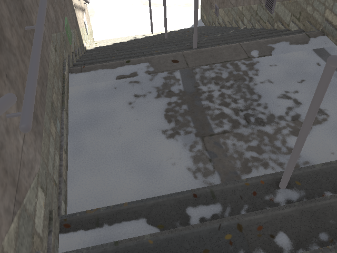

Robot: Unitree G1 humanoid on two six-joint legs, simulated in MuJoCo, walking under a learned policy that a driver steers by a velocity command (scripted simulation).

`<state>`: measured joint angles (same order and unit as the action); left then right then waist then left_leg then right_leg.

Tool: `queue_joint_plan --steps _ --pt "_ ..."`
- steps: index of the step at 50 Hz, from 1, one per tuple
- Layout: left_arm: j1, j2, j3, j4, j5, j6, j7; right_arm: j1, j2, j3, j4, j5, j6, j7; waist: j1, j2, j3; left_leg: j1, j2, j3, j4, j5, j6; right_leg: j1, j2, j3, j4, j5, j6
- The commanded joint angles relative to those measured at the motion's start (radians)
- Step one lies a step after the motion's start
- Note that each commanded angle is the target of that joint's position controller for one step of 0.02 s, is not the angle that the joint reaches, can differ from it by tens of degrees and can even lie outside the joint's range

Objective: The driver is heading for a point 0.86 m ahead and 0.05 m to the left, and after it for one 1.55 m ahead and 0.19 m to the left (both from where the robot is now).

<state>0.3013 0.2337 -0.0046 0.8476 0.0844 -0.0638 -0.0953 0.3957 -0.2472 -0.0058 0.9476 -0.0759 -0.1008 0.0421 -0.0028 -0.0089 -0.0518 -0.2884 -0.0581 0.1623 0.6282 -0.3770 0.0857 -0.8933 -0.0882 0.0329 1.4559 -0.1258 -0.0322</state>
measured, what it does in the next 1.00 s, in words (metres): goes down: right foot 0.16 m lower, then left foot 0.16 m lower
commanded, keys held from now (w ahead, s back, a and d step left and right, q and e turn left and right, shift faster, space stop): w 0.62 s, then w+q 0.38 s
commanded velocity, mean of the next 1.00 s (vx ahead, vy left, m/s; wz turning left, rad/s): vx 0.50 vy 0.00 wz -0.01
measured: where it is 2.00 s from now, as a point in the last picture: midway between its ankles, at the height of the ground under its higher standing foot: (167, 194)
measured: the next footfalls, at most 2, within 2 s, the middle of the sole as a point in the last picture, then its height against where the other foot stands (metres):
right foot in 0.42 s outside the picture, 0.16 m lower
left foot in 0.96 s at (168, 250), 0.16 m lower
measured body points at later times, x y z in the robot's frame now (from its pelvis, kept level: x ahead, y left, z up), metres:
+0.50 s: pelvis +0.30 -0.08 -0.13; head +0.31 -0.08 +0.32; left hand +0.50 +0.10 -0.25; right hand +0.08 -0.24 -0.26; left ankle +0.07 +0.08 -0.62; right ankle +0.33 -0.17 -0.87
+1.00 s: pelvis +0.59 -0.03 -0.28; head +0.60 -0.02 +0.17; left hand +0.45 +0.15 -0.43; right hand +0.74 -0.26 -0.40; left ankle +0.64 +0.06 -1.03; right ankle +0.36 -0.18 -0.82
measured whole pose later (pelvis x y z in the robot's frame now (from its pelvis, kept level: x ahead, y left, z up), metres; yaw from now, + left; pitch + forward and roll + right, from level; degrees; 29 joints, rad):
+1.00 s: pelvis +0.59 -0.03 -0.28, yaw +3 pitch -1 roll -4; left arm 0.56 0.13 -0.01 1.10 0.11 -0.06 -0.07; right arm 0.16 -0.22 -0.04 0.94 -0.10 -0.10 0.05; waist 0.07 0.04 0.02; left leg -0.28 0.06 0.06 0.45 -0.08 0.08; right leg -0.12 -0.12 -0.13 1.40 -0.81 0.05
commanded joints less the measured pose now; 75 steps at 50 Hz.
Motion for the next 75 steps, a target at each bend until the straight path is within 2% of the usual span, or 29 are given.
queue_joint_plan --steps 1,4,8,10,13,18,21,23,26,28,30,31,33,34,46,48,50,51,52,55,58,60,63,68,71,72,73,74,75 --pt "-0.067 0.04 0.023 -0.034 -0.004 -0.008 -0.029 0.032 -0.036 0.01 -0.013 -0.016 -0.058 -0.006 -0.005 0.049 0.095 -0.275 0.27 -0.21 -0.264 0.463 0.202 0.205 -0.026 -0.021 -0.299 0.279 -0.022" --pt "-0.054 0.084 0.05 -0.025 0.021 -0.025 -0.011 0.019 -0.136 -0.021 -0.014 -0.032 -0.04 0.014 0.028 0.038 0.05 -0.154 0.318 -0.246 -0.14 0.551 0.19 0.171 0.022 -0.012 -0.246 0.193 -0.02" --pt "-0.306 -0.04 0.002 -0.067 0.01 -0.011 0.036 0.522 0.054 0.012 0.213 -0.023 -0.015 -0.059 -0.202 0.019 0.122 0.721 0.396 -0.482 0.007 0.419 0.214 -0.695 -0.019 0.22 -0.65 0.313 0.02" --pt "-0.357 -0.033 -0.004 -0.037 0.016 -0.004 0.003 0.423 0.133 0.042 0.17 -0.017 -0.005 -0.044 -0.146 -0.001 0.141 0.426 0.334 -0.381 0.011 0.367 0.202 -0.451 -0.061 0.088 -0.793 0.532 0.002" --pt "-0.334 -0.022 -0.013 -0.074 0.019 0.023 -0.024 0.242 0.02 0.026 0.113 -0.03 -0.009 0.005 -0.077 0.064 0.182 -0.341 0.242 -0.174 -0.115 0.047 0.124 0.434 -0.006 -0.074 -0.694 0.648 -0.02" --pt "-0.474 -0.004 -0.017 -0.11 0.024 0.034 -0.001 0.38 -0.065 -0.022 0.215 0.007 0.0 -0.037 -0.163 0.048 0.27 0.189 0.322 -0.255 0.066 0.329 0.102 0.319 -0.001 -0.079 -1.098 0.354 -0.014" --pt "0.038 0.146 0.081 0.057 -0.005 -0.003 0.028 0.304 -0.076 -0.036 0.232 -0.058 0.037 0.038 0.056 -0.005 0.055 -0.038 0.227 -0.126 0.528 0.52 0.012 1.064 0.034 -0.164 -1.111 0.561 -0.101" --pt "0.403 0.242 0.111 0.171 0.01 0.016 0.034 0.436 0.1 -0.003 0.222 -0.023 0.039 0.092 0.087 -0.178 -0.397 -0.397 0.077 -0.139 1.243 -0.427 -0.106 1.748 -0.268 0.106 -0.718 1.34 -0.368" --pt "0.182 0.114 0.09 0.131 -0.032 0.009 0.027 0.005 -0.035 -0.035 0.01 0.028 -0.005 0.057 0.086 0.027 -0.041 -0.677 0.175 -0.182 1.091 -0.297 -0.086 1.201 -0.306 0.168 -0.994 0.575 -0.332" --pt "0.057 -0.021 0.046 0.109 -0.009 -0.015 0.023 0.055 0.063 -0.015 0.023 -0.008 -0.01 0.017 -0.045 0.061 0.095 -0.415 0.255 -0.274 0.677 0.051 -0.041 0.718 -0.253 0.102 -1.083 0.555 -0.275" --pt "0.083 0.004 0.057 0.113 -0.036 -0.05 0.028 0.034 0.07 -0.027 0.047 -0.025 0.005 0.017 -0.047 -0.013 0.137 -0.301 0.21 -0.224 0.439 0.229 -0.037 0.558 -0.185 0.077 -1.195 0.394 -0.303" --pt "-0.024 0.126 0.09 0.126 -0.116 -0.015 0.085 0.031 0.018 -0.044 0.044 0.042 0.059 -0.032 -0.108 -0.066 0.119 -0.199 0.169 -0.183 0.396 0.192 -0.068 0.513 -0.18 0.068 -1.11 0.567 -0.245" --pt "-0.01 0.116 0.085 0.104 -0.105 -0.007 0.087 0.144 0.039 -0.038 0.103 0.065 0.096 -0.03 -0.135 -0.139 0.049 -0.05 0.121 -0.146 0.427 0.386 -0.053 0.442 -0.161 -0.029 -1.041 0.558 -0.199" --pt "0.108 -0.058 0.029 0.135 0.054 -0.054 0.056 0.045 0.13 0.015 0.041 -0.047 0.044 0.033 -0.044 0.033 0.168 -0.317 0.247 -0.364 0.269 0.647 -0.055 0.525 -0.222 0.048 -1.041 0.224 -0.231" --pt "0.284 0.082 0.023 0.235 0.003 -0.021 0.099 -0.373 -0.049 -0.02 -0.102 -0.032 0.03 0.014 0.086 0.001 0.264 -0.145 0.156 -0.123 -0.259 0.557 -0.01 0.705 -0.176 -0.08 -0.656 -0.06 -0.058" --pt "0.252 0.142 0.043 0.245 0.033 0.009 0.043 0.071 -0.137 -0.082 0.069 -0.001 0.005 0.0 -0.106 0.077 0.124 0.393 0.077 -0.017 -0.333 0.677 0.002 0.552 -0.109 -0.174 -0.258 0.154 -0.02" --pt "0.434 -0.052 0.015 0.211 0.013 0.011 -0.048 0.456 -0.301 -0.13 0.184 -0.022 0.011 -0.003 -0.136 0.309 -0.37 1.143 0.366 -0.406 0.07 1.514 0.354 0.134 0.086 -0.133 0.554 -0.74 0.082" --pt "0.115 0.024 0.036 0.093 -0.031 -0.012 -0.049 0.523 -0.254 -0.135 0.209 -0.045 -0.004 -0.009 -0.252 0.155 -0.176 1.051 0.36 -0.471 -0.02 1.404 0.327 -0.121 0.09 -0.085 0.611 -0.726 0.08" --pt "-0.102 0.056 0.049 -0.04 -0.061 -0.037 -0.016 0.399 -0.222 -0.124 0.174 0.004 -0.023 -0.003 -0.244 0.147 -0.044 0.883 0.419 -0.597 -0.125 0.863 0.354 -0.322 0.061 -0.035 0.529 -0.689 0.08" --pt "-0.063 -0.042 0.032 -0.008 0.012 -0.041 0.077 0.019 0.041 -0.019 0.097 -0.007 -0.02 0.036 0.016 -0.054 0.196 0.037 0.382 -0.536 -0.213 0.398 0.282 0.031 -0.095 0.127 0.007 -0.302 -0.036" --pt "-0.055 -0.069 0.016 -0.005 0.02 -0.014 0.07 -0.07 0.006 -0.001 0.033 0.03 -0.038 0.026 0.039 0.073 0.162 -0.366 0.196 -0.381 -0.286 0.266 0.243 0.416 -0.035 -0.001 -0.404 0.061 -0.02" --pt "0.015 -0.056 0.0 -0.012 0.01 -0.019 0.048 -0.025 -0.045 -0.004 0.025 -0.014 -0.046 0.025 0.063 0.051 0.107 -0.497 0.151 -0.364 -0.117 0.371 0.227 0.558 0.023 -0.056 -0.318 0.173 0.01" --pt "-0.234 0.012 -0.018 -0.078 0.009 -0.028 0.058 0.099 0.019 0.012 0.041 -0.006 -0.063 -0.025 -0.089 -0.032 0.093 -0.243 0.071 -0.382 0.121 -0.042 0.141 0.374 -0.015 0.042 -0.908 0.677 0.047" --pt "-0.246 0.051 -0.01 -0.113 0.013 -0.009 0.042 0.192 -0.061 -0.002 0.02 0.005 -0.005 0.013 -0.083 0.001 0.189 -0.2 0.096 -0.638 0.265 -0.157 0.178 0.595 0.045 -0.02 -1.148 0.328 0.034" --pt "0.305 0.22 0.077 0.046 -0.024 -0.052 0.061 0.137 -0.008 0.016 -0.011 -0.02 0.007 0.066 0.143 -0.104 -0.108 -0.441 -0.024 -0.491 0.929 0.12 0.004 1.361 -0.109 0.022 -0.938 0.673 -0.19" --pt "0.326 0.279 0.086 0.03 0.011 -0.04 0.037 0.418 0.112 0.021 0.049 0.035 0.0 0.078 0.025 -0.278 -0.31 -0.714 -0.102 -0.304 1.46 -0.412 -0.058 1.591 -0.317 0.162 -0.674 1.317 -0.374" --pt "0.353 0.288 0.093 0.026 0.056 -0.017 0.013 0.382 0.036 0.013 -0.013 0.06 0.003 0.089 0.064 -0.159 -0.293 -0.906 -0.086 -0.312 1.623 -0.4 -0.096 1.559 -0.428 0.369 -0.734 1.34 -0.451" --pt "0.269 0.258 0.097 0.033 0.035 -0.005 0.007 0.122 -0.041 -0.012 -0.115 0.056 0.012 0.068 0.117 -0.123 -0.074 -1.166 -0.009 -0.285 1.599 -0.289 -0.114 1.382 -0.482 0.51 -0.907 0.591 -0.446" --pt "0.175 0.081 0.037 0.023 0.025 -0.005 -0.003 0.057 -0.048 -0.011 -0.084 0.032 0.014 0.037 0.075 0.046 0.054 -1.113 0.079 -0.365 1.394 -0.028 -0.077 1.105 -0.396 0.406 -0.988 0.162 -0.334"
